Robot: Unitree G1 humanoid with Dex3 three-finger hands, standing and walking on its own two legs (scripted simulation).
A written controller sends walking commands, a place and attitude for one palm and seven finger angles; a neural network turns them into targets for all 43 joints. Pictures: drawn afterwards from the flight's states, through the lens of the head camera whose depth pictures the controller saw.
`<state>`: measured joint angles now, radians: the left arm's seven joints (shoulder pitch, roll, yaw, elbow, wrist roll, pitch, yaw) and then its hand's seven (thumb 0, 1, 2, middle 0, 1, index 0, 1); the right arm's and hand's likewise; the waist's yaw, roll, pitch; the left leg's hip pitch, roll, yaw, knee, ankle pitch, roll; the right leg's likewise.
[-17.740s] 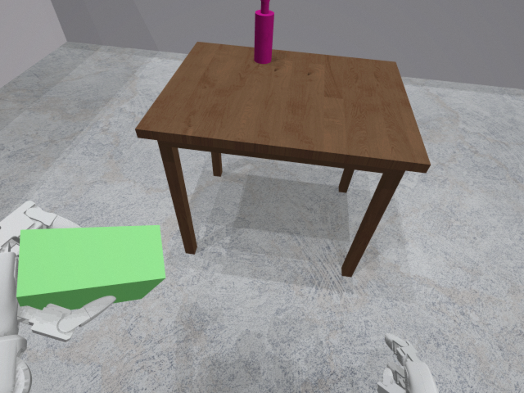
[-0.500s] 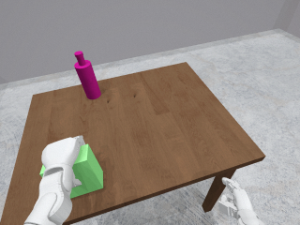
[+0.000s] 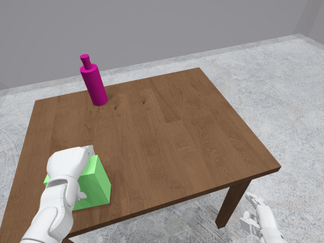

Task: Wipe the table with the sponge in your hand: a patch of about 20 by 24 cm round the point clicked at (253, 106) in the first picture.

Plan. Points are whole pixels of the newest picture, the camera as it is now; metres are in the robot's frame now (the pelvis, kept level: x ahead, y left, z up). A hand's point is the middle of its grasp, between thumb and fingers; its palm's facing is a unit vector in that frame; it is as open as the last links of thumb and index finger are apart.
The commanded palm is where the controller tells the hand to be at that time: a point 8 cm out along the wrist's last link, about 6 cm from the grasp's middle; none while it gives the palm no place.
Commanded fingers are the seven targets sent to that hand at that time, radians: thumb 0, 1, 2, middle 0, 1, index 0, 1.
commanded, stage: move the sponge above the wiping area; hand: left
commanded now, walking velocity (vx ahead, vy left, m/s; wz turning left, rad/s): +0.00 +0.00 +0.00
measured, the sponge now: (84, 188) +0.23 +0.27 -0.02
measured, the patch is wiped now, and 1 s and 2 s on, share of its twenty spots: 0.00 0.00 0.00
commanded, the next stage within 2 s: lower the sponge onto the table in 1.18 s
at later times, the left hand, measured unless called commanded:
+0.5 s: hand (73, 167) +0.25 +0.28 +0.05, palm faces -0.01 -0.07 -1.00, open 10.2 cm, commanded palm +0.23 +0.29 +0.12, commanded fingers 0.00 0.10 1.30 -1.20 -1.60 -1.20 -1.60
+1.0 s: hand (71, 159) +0.26 +0.29 +0.07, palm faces +0.08 -0.06 -1.00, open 10.2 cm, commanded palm +0.23 +0.28 +0.12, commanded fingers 0.00 0.10 1.30 -1.20 -1.60 -1.20 -1.60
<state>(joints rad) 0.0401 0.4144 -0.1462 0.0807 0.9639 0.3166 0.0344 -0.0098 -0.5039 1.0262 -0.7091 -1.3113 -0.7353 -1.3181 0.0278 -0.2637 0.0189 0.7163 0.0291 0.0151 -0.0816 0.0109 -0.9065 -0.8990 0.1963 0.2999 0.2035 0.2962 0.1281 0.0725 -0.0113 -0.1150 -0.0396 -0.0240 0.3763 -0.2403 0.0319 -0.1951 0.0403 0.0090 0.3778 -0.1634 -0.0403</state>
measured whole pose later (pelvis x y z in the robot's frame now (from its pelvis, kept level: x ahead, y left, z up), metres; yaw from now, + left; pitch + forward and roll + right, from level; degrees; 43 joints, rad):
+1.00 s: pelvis +0.01 +0.01 +0.00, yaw +0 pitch -1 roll +0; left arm 0.05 0.41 -0.13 0.01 0.98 0.38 0.15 -0.01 -0.51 1.03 -0.71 -1.31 -0.74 -1.32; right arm 0.02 -0.24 0.02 0.73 0.04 0.04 -0.05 0.01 -0.91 -0.90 0.20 0.30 0.21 0.30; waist 0.14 0.07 -0.03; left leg -0.09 -0.05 -0.01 0.36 -0.25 0.04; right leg -0.18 0.03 0.02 0.36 -0.17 -0.03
